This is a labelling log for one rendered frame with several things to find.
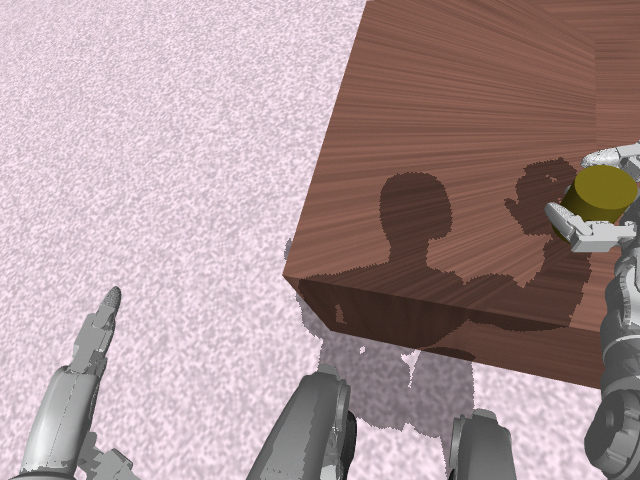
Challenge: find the left robot hand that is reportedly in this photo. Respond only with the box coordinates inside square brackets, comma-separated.
[19, 286, 141, 480]

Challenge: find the can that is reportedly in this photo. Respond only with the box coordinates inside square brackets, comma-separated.
[552, 165, 638, 244]

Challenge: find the left robot foot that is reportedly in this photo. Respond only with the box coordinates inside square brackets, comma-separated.
[340, 410, 357, 480]

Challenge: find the right robot arm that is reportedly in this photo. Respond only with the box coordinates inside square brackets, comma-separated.
[584, 247, 640, 480]

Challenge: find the right robot hand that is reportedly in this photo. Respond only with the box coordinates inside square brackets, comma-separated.
[544, 140, 640, 255]

